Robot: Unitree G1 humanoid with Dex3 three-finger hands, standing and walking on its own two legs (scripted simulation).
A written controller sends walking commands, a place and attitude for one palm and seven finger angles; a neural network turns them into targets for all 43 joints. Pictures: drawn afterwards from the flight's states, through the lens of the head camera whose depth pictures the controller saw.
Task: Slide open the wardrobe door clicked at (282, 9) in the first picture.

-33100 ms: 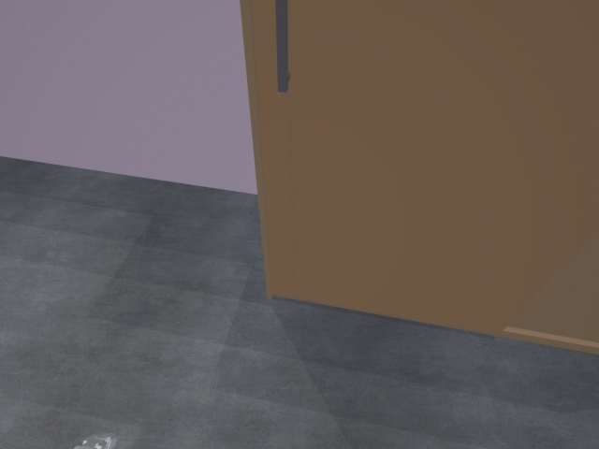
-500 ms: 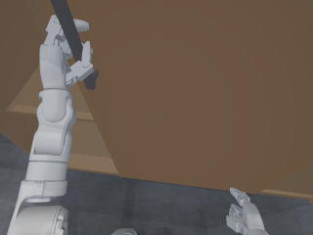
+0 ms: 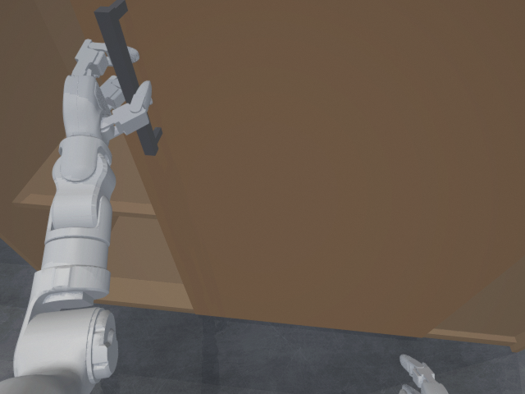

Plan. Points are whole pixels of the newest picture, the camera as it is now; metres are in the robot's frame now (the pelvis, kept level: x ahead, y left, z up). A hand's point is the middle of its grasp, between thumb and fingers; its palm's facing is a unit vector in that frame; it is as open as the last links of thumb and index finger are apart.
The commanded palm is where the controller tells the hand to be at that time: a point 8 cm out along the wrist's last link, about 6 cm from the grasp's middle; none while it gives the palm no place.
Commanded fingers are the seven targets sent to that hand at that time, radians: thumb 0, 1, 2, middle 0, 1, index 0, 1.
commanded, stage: loosen the grip on the handle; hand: left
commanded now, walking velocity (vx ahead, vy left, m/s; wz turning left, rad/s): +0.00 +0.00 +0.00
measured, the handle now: (137, 86) +0.46 +0.22 +0.24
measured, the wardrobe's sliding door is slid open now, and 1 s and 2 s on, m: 0.47 0.47 0.47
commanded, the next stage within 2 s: slip the hand off the handle in 0.46 s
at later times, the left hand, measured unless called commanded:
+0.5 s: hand (141, 115) +0.41 +0.21 +0.22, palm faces +0.30 -0.95 -0.09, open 15.1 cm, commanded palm +0.38 +0.23 +0.21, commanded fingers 0.00 -0.55 0.20 -0.25 -1.15 -0.25 -1.15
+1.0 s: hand (93, 118) +0.40 +0.27 +0.22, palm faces +0.36 -0.93 -0.10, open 14.7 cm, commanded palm +0.37 +0.31 +0.20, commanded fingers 0.00 -0.55 0.20 -0.25 -1.15 -0.25 -1.15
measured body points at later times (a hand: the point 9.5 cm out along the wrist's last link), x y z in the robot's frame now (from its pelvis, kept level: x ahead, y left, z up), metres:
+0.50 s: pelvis -0.02 +0.00 -0.01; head -0.02 +0.00 +0.44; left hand +0.39 +0.25 +0.23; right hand +0.03 -0.27 -0.12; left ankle +0.06 +0.12 -0.73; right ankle +0.01 -0.11 -0.73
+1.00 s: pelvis +0.03 +0.01 +0.00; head +0.03 +0.01 +0.45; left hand +0.37 +0.32 +0.23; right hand +0.19 -0.23 -0.09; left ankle +0.06 +0.12 -0.73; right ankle +0.01 -0.11 -0.73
